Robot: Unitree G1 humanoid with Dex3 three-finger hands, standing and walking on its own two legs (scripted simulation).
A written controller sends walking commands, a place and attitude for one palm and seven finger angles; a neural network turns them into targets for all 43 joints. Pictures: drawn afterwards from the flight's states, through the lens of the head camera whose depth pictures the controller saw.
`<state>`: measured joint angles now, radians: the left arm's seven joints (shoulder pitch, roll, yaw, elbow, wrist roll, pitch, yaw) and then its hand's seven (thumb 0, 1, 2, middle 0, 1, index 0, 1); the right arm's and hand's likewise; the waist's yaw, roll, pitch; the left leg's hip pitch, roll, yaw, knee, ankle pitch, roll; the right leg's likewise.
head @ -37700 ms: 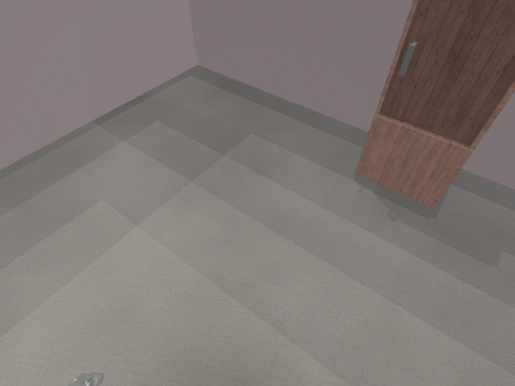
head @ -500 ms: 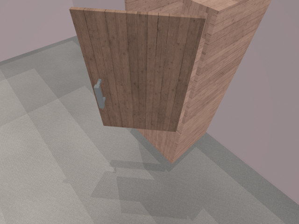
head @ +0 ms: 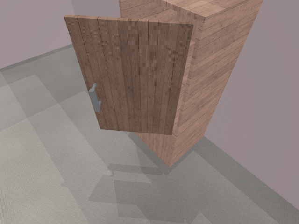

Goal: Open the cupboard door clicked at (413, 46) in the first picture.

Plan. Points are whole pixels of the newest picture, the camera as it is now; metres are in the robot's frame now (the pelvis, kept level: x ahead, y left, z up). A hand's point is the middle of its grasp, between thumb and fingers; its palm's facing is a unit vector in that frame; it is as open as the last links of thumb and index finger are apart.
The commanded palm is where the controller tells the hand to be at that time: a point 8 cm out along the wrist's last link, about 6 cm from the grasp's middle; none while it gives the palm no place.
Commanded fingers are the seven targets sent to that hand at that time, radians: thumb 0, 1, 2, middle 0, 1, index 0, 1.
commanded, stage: come to a stop and stand still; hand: left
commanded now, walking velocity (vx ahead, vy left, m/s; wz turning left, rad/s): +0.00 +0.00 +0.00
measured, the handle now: (96, 97) +0.60 +0.26 -0.07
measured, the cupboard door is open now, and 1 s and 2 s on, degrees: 43 43 43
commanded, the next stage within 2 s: look again from close up in 0.02 s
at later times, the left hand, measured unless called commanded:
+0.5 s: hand out of the picture +0.03 +0.22 -0.18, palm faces -0.01 -0.97 -0.23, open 7.4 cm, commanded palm none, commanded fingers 0.00 0.90 0.90 -0.20 -0.30 -0.20 -0.30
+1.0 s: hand out of the picture +0.03 +0.23 -0.19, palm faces +0.00 -0.98 -0.21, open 7.4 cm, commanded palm none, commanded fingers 0.00 0.90 0.90 -0.20 -0.30 -0.20 -0.30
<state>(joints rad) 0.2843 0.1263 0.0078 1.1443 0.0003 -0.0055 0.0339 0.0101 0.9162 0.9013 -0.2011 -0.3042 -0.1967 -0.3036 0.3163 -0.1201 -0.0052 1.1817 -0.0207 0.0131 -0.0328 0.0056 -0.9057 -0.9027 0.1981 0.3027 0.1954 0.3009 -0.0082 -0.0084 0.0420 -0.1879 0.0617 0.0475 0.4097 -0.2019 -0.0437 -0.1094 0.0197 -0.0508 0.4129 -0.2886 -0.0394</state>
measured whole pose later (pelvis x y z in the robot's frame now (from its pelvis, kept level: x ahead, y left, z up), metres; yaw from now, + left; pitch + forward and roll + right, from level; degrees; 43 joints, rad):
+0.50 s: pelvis +0.01 +0.04 -0.01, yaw -2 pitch +0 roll +1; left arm 0.28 0.17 -0.01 1.06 0.01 -0.02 0.04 0.00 0.91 0.90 -0.20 -0.30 -0.20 -0.30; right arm 0.26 -0.18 0.01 1.06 -0.02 -0.01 -0.02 0.02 -0.93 -0.90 0.20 0.30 0.20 0.30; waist 0.00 0.01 0.02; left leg -0.23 0.01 0.07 0.52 -0.28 0.02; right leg -0.16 -0.03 0.00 0.52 -0.35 0.01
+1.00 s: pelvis +0.03 +0.04 -0.01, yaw -2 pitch +0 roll +0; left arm 0.30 0.18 0.01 1.07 0.02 -0.01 0.03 0.00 0.90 0.90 -0.20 -0.30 -0.20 -0.30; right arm 0.26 -0.19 0.01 1.08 -0.02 0.00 -0.01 0.01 -0.91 -0.90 0.20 0.30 0.20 0.30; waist 0.02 -0.01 0.03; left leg -0.23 0.00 0.08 0.58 -0.35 0.03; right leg -0.15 -0.04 0.01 0.56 -0.41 0.02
